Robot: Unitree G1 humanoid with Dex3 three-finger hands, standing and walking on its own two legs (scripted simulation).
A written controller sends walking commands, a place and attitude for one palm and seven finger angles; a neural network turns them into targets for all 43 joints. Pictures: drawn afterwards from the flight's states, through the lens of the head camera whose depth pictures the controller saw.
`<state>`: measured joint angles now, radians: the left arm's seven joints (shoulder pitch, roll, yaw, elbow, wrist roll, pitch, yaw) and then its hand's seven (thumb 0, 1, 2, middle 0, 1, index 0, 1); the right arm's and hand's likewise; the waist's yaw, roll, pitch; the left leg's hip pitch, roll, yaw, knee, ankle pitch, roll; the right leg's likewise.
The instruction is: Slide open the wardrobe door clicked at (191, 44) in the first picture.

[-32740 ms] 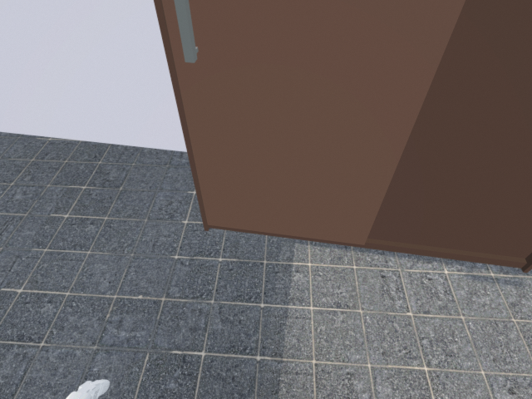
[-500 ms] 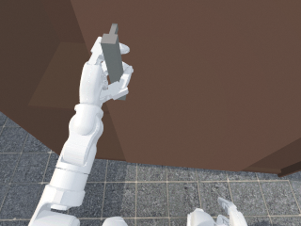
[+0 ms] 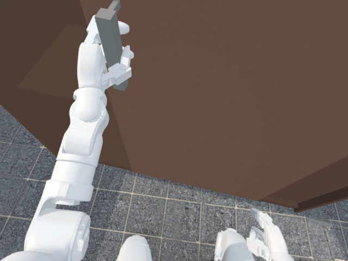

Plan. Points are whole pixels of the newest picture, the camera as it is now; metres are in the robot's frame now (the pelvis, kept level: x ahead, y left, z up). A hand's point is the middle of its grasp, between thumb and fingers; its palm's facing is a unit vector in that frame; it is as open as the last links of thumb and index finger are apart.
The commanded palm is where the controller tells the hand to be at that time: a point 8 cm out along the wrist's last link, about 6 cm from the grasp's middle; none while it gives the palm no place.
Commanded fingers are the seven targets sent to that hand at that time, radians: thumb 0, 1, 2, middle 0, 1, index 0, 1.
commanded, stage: stop walking and hold the door there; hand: left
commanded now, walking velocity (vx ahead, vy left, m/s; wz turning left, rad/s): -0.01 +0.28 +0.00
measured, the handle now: (118, 49) +0.46 +0.23 +0.16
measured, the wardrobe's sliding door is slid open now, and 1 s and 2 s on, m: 0.46 0.46 0.46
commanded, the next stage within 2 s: none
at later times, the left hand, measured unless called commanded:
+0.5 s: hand (123, 66) +0.42 +0.20 +0.16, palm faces +0.38 -0.90 -0.21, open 6.0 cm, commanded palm +0.38 +0.25 +0.13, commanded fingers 0.00 0.90 0.90 -0.45 -1.40 -0.45 -1.40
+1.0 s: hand (123, 66) +0.41 +0.20 +0.16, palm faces +0.33 -0.93 -0.18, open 5.8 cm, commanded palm +0.38 +0.25 +0.13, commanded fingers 0.00 0.90 0.90 -0.45 -1.40 -0.45 -1.40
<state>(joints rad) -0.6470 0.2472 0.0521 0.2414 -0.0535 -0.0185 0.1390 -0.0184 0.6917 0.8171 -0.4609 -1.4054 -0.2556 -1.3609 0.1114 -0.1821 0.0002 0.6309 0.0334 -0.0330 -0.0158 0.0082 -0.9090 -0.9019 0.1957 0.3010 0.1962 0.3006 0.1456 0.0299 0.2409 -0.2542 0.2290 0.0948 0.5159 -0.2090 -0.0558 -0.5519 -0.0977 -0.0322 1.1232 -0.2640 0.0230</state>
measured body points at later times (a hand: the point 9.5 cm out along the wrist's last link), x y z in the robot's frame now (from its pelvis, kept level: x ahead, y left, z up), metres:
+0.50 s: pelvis +0.02 -0.05 -0.02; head +0.03 -0.05 +0.43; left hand +0.39 +0.25 +0.17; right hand +0.14 -0.37 -0.10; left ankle +0.07 +0.04 -0.75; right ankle +0.06 -0.24 -0.74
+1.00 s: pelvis -0.05 -0.03 -0.01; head -0.03 -0.03 +0.44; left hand +0.39 +0.25 +0.17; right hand +0.00 -0.32 -0.12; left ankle +0.06 +0.04 -0.74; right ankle -0.05 -0.17 -0.74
